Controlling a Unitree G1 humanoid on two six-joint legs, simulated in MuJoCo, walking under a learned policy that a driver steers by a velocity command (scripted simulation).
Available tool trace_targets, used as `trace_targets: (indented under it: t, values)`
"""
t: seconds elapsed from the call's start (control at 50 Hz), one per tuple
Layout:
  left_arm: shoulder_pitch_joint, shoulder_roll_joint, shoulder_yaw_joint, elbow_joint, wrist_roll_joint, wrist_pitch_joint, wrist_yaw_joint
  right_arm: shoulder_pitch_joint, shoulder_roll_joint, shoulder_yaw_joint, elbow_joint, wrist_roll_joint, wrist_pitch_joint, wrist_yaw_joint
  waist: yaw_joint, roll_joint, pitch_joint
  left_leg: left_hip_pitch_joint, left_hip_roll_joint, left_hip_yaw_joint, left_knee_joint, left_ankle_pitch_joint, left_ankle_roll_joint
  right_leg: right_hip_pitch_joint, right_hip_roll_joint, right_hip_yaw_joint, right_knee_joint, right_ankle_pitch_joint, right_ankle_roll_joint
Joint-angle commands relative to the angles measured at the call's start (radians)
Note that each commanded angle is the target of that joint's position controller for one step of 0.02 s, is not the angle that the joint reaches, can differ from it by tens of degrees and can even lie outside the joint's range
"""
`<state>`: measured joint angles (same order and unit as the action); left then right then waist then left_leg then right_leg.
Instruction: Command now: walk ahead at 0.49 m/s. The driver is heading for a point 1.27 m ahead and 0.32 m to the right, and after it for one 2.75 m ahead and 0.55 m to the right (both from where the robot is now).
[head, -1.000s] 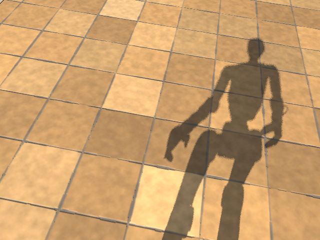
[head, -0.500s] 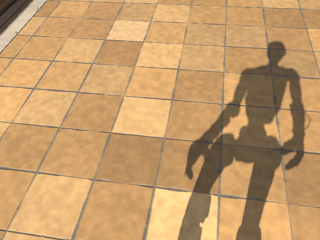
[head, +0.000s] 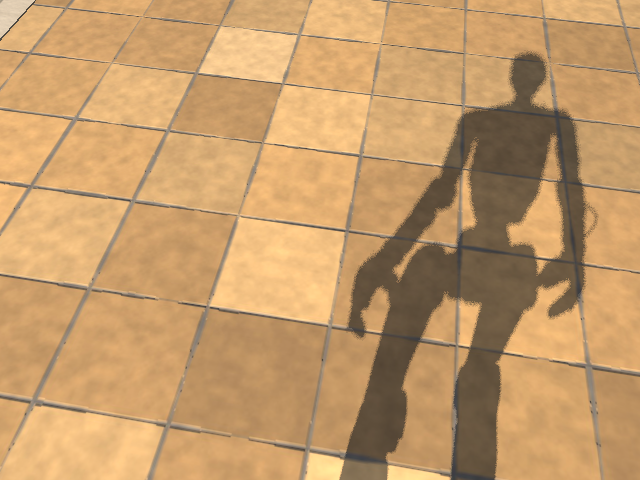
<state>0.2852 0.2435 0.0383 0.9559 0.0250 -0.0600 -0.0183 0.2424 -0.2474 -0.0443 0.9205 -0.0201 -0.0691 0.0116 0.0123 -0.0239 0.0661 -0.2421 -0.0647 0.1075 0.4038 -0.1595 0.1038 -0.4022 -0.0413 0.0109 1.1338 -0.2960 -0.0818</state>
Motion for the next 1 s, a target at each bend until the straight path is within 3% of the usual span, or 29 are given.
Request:
trace_targets:
  t: [0.02,0.06,0.14,0.2,0.28,0.34,0.38,0.4,0.42,0.44,0.46,0.48,0.5,0.54,0.58,0.62,0.68,0.82,0.84,0.88,0.9,0.92,0.94,0.96,0.98,1.0]
  values:
    - [0.075,0.042,0.010,-0.021,0.012,0.018,-0.014,0.070,-0.082,-0.013,-0.003,0.011,-0.033,-0.003,0.023,0.079,-0.036,0.071,0.272,-0.273,-0.278,0.100,0.109,-0.103,-0.063,0.015,-0.023,0.055,0.019]
    - [-0.013,0.046,0.010,-0.048,0.013,0.027,-0.019,0.106,-0.094,-0.015,0.016,0.012,-0.036,-0.004,0.012,0.071,0.001,0.085,0.262,-0.243,-0.313,0.090,0.111,-0.190,-0.082,-0.004,-0.083,0.126,0.039]
    - [-0.156,0.039,0.004,-0.092,-0.002,0.026,-0.023,0.168,-0.085,-0.009,0.043,0.008,-0.037,-0.008,-0.023,0.062,0.037,0.146,0.240,-0.134,-0.327,0.194,0.071,-0.279,-0.064,-0.009,-0.243,0.263,0.050]
    - [-0.238,0.023,-0.005,-0.119,-0.006,0.020,-0.026,0.201,-0.079,-0.003,0.061,0.006,-0.041,-0.016,-0.044,0.072,0.047,0.188,0.239,-0.060,-0.319,0.301,0.041,-0.256,-0.027,-0.037,-0.378,0.342,0.038]
    - [-0.328,0.016,-0.014,-0.158,0.000,0.015,-0.028,0.253,-0.074,0.003,0.092,-0.001,-0.037,-0.033,-0.068,0.070,0.057,0.323,0.271,0.002,-0.266,0.481,0.030,-0.247,0.003,-0.101,-0.505,0.317,0.001]
    - [-0.268,0.035,-0.004,-0.152,0.005,0.012,-0.022,0.229,-0.108,-0.003,0.095,-0.005,-0.028,-0.049,-0.024,0.105,0.002,0.408,0.293,0.048,-0.094,0.895,0.012,-0.134,0.075,-0.159,-0.544,0.179,-0.054]
    - [-0.085,0.073,0.018,-0.101,0.008,0.006,-0.015,0.205,-0.138,-0.012,0.086,-0.012,-0.013,-0.052,0.051,0.129,-0.103,0.402,0.301,0.070,0.188,1.028,0.008,0.055,0.137,-0.172,-0.582,0.097,-0.106]
    - [0.064,0.110,0.039,-0.058,0.020,0.001,-0.009,0.181,-0.147,-0.014,0.070,-0.006,-0.008,-0.050,0.124,0.108,-0.176,0.275,0.287,0.087,0.413,0.874,-0.006,0.271,0.121,-0.113,-0.653,0.123,-0.149]
    - [0.192,0.206,0.071,-0.041,0.029,0.003,0.006,0.175,-0.112,-0.006,0.026,-0.002,-0.015,-0.043,0.161,-0.014,-0.282,0.044,0.229,0.105,0.750,0.414,-0.028,0.506,-0.111,0.181,-0.656,0.091,-0.223]
    - [0.137,0.262,0.088,-0.060,0.009,0.019,0.007,0.195,-0.055,-0.003,-0.029,0.020,-0.024,-0.019,0.079,-0.227,-0.353,-0.378,-0.014,-0.012,1.077,-0.377,-0.077,0.747,-0.327,0.742,-0.798,0.144,-0.399]
    - [0.097,0.230,0.085,-0.055,-0.019,0.027,0.005,0.084,-0.116,-0.011,-0.048,0.000,-0.033,-0.017,0.087,-0.026,-0.250,-0.502,0.071,-0.162,1.070,-0.284,-0.056,0.686,-0.282,0.632,-0.835,0.122,-0.355]
    - [0.038,0.187,0.075,-0.064,-0.022,0.027,0.009,0.033,-0.109,-0.009,-0.072,0.010,-0.048,-0.012,0.063,0.006,-0.144,-0.500,0.112,-0.160,0.995,-0.190,-0.056,0.549,-0.259,0.509,-0.863,0.173,-0.317]
    - [-0.001,0.136,0.063,-0.063,-0.017,0.025,0.009,0.038,-0.104,-0.010,-0.067,0.010,-0.050,-0.014,0.013,0.079,-0.065,-0.444,0.143,-0.153,0.903,-0.156,-0.064,0.415,-0.214,0.424,-0.892,0.284,-0.272]
    - [-0.031,0.106,0.051,-0.066,-0.024,0.010,0.018,0.056,-0.080,-0.006,-0.070,-0.023,-0.012,-0.012,-0.040,0.066,-0.045,-0.330,0.171,-0.154,0.793,-0.149,-0.100,0.274,-0.130,0.303,-0.912,0.400,-0.229]
    - [-0.002,0.131,0.054,-0.060,-0.028,-0.007,0.017,0.048,-0.066,-0.005,-0.086,-0.032,0.019,-0.005,-0.050,0.041,-0.050,-0.315,0.170,-0.131,0.722,-0.142,-0.129,0.233,-0.095,0.261,-0.920,0.470,-0.226]
    - [0.032,0.160,0.062,-0.058,-0.027,-0.011,0.017,-0.023,-0.065,-0.004,-0.120,-0.030,0.030,-0.001,-0.036,0.017,-0.033,-0.348,0.172,-0.111,0.630,-0.073,-0.152,0.213,-0.070,0.246,-0.938,0.464,-0.213]
    - [0.096,0.160,0.063,-0.056,-0.027,-0.005,0.014,-0.160,-0.071,-0.002,-0.173,-0.025,0.033,0.002,0.014,-0.012,-0.015,-0.408,0.163,-0.101,0.476,0.051,-0.167,0.252,-0.047,0.255,-0.936,0.456,-0.173]
    - [0.202,0.155,0.057,-0.047,-0.011,0.000,0.029,-0.338,-0.072,0.015,-0.248,-0.012,0.016,0.015,0.091,-0.045,-0.017,-0.406,0.110,-0.089,0.222,0.153,-0.125,0.433,-0.075,0.283,-0.869,0.561,-0.136]
    - [0.200,0.158,0.056,-0.046,-0.009,-0.002,0.034,-0.334,-0.078,0.015,-0.253,-0.012,0.011,0.016,0.083,-0.050,-0.016,-0.372,0.105,-0.094,0.188,0.143,-0.109,0.447,-0.090,0.291,-0.859,0.585,-0.126]
    - [0.156,0.179,0.058,-0.054,-0.006,-0.009,0.039,-0.238,-0.107,0.004,-0.230,-0.011,0.002,0.011,0.027,-0.061,-0.031,-0.215,0.077,-0.093,0.122,0.080,-0.070,0.435,-0.105,0.283,-0.804,0.710,-0.091]
    - [0.140,0.193,0.060,-0.056,-0.004,-0.013,0.038,-0.142,-0.132,-0.008,-0.200,-0.009,-0.004,0.003,-0.015,-0.060,-0.073,-0.097,0.047,-0.082,0.103,0.031,-0.050,0.435,-0.092,0.268,-0.707,0.834,-0.076]
    - [0.126,0.194,0.059,-0.055,-0.005,-0.017,0.032,0.001,-0.153,-0.019,-0.157,-0.010,-0.014,-0.008,-0.086,-0.021,-0.146,0.078,0.047,-0.078,0.043,0.055,-0.024,0.402,-0.045,0.222,-0.531,0.843,-0.058]
    - [0.135,0.145,0.044,-0.078,-0.010,-0.024,0.025,0.154,-0.211,-0.033,-0.139,-0.029,-0.023,-0.023,-0.140,0.055,-0.268,0.308,0.226,-0.267,0.035,-0.063,0.022,0.258,0.007,0.184,-0.275,0.592,-0.042]
    - [0.293,0.057,0.030,-0.080,-0.047,-0.021,0.020,0.210,-0.317,-0.063,-0.121,-0.043,-0.014,-0.022,-0.078,0.311,-0.383,0.550,0.486,-0.752,-0.053,-0.121,0.171,-0.055,0.191,0.083,0.057,-0.107,0.005]
    - [0.268,0.136,0.037,-0.059,-0.012,-0.015,0.027,0.145,-0.240,-0.054,-0.120,-0.012,0.001,-0.010,-0.056,0.195,-0.308,0.463,0.477,-0.879,-0.133,-0.241,0.177,-0.171,0.145,0.120,0.154,-0.195,-0.008]
    - [0.169,0.142,0.040,-0.074,-0.004,-0.013,0.022,0.047,-0.162,-0.036,-0.142,-0.003,0.002,-0.006,-0.040,0.088,-0.149,0.313,0.433,-0.705,-0.146,-0.246,0.157,-0.193,0.095,0.124,0.152,-0.102,-0.007]
